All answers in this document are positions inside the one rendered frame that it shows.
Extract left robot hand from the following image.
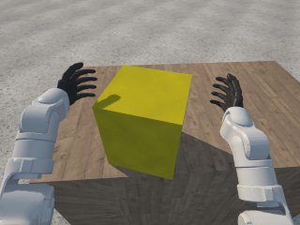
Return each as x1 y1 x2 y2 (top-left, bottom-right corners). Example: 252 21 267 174
57 62 98 106

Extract pedestal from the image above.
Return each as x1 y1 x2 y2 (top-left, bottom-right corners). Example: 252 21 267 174
29 61 300 225

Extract left robot forearm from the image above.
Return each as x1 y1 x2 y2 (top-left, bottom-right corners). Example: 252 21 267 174
0 88 70 201

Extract robot left upper arm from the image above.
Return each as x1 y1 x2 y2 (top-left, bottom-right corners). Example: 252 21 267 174
0 183 55 225

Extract right robot forearm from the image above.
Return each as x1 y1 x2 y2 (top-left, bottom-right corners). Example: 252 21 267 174
219 106 294 225

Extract carton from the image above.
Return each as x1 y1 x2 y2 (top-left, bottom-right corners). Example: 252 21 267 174
92 65 192 180

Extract right robot hand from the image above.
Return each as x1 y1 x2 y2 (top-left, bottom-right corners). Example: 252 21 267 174
210 73 244 113

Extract robot right upper arm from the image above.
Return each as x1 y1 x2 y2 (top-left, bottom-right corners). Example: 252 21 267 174
237 210 292 225

